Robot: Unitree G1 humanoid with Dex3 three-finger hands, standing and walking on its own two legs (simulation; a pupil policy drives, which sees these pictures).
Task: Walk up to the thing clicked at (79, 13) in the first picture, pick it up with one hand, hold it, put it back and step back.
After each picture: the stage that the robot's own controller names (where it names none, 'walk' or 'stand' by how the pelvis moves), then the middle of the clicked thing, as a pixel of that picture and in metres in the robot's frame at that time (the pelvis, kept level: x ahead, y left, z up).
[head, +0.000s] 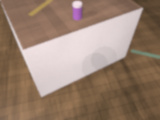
stand; (77, 10) +1.02 +0.03 -0.11
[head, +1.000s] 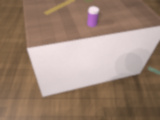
rise first; (92, 16) +0.93 -0.03 -0.10
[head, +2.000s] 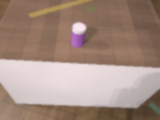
rise first; (78, 35) +0.63 +0.08 -0.08
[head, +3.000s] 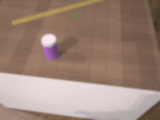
stand; (50, 47) +0.55 +0.18 -0.08
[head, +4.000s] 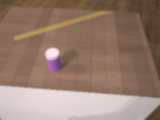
stand; (53, 60) +0.54 +0.16 -0.11
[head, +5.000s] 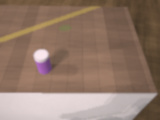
stand; (43, 62) +0.51 +0.19 -0.11
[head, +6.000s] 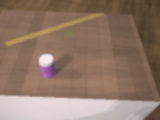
stand; (47, 66) +0.51 +0.17 -0.12
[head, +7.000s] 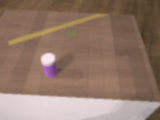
stand; (49, 65) +0.51 +0.16 -0.12
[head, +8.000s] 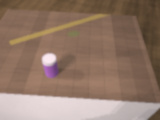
rise first; (50, 66) +0.51 +0.16 -0.12
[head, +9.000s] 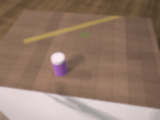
rise first; (59, 64) +0.52 +0.15 -0.11
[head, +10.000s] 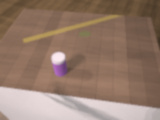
go down; (59, 64) +0.52 +0.15 -0.11
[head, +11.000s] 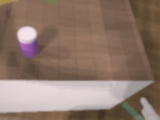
go down; (29, 42) +0.52 +0.14 -0.06
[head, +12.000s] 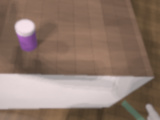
approach; (27, 36) +0.54 +0.15 -0.04
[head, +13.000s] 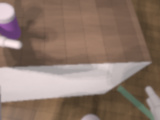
close in; (7, 23) +0.55 +0.16 -0.01
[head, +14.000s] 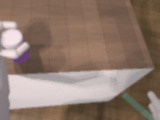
lift; (16, 47) +0.48 +0.16 -0.01
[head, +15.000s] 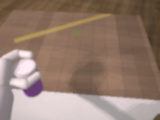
lift; (29, 78) +0.32 +0.18 +0.09
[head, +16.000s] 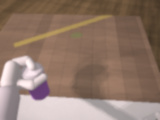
hold; (36, 81) +0.32 +0.16 +0.07
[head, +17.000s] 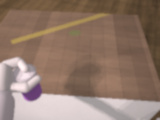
hold; (28, 83) +0.32 +0.18 +0.06
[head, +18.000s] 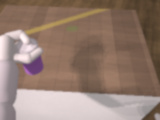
crouch; (30, 57) +0.40 +0.17 +0.09
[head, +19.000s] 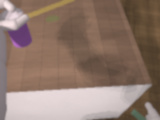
lower; (17, 28) +0.51 +0.16 +0.10
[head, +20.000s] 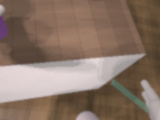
lower; out of the picture +0.55 +0.17 +0.01
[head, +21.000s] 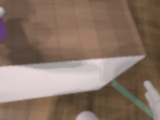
lower; out of the picture +0.55 +0.18 +0.01
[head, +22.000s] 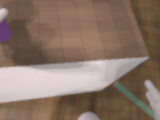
lower; out of the picture +0.54 +0.17 +0.01
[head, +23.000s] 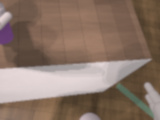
lower; out of the picture +0.54 +0.17 +0.01
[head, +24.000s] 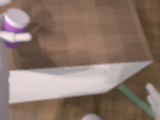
open; (13, 29) +0.52 +0.13 +0.01
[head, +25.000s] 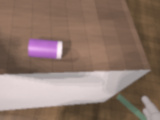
sink last; (45, 48) +0.48 +0.06 -0.05
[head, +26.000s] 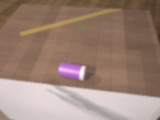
stand; (72, 71) +0.47 +0.07 -0.08
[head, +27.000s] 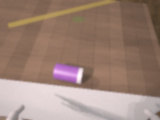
stand; (68, 73) +0.43 +0.07 -0.07
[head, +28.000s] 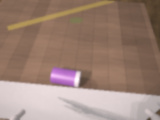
stand; (66, 77) +0.41 +0.08 -0.07
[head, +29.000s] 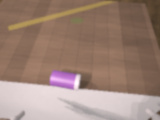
stand; (65, 80) +0.40 +0.08 -0.07
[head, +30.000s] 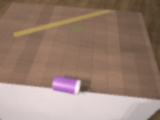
stand; (66, 85) +0.40 +0.08 -0.11
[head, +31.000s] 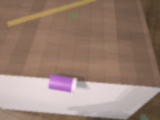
walk; (62, 83) +0.39 +0.09 -0.14
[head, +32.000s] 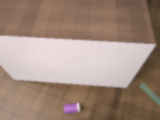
walk; (71, 108) +0.40 +0.11 -0.73
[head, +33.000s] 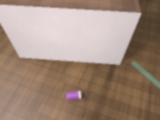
stand; (73, 95) +0.55 +0.06 -0.72
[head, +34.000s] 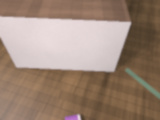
stand; out of the picture +0.43 +0.06 -0.74
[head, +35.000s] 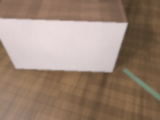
stand; out of the picture +0.32 +0.05 -0.75
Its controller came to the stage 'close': yes
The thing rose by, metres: 0.21
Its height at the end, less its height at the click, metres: -0.63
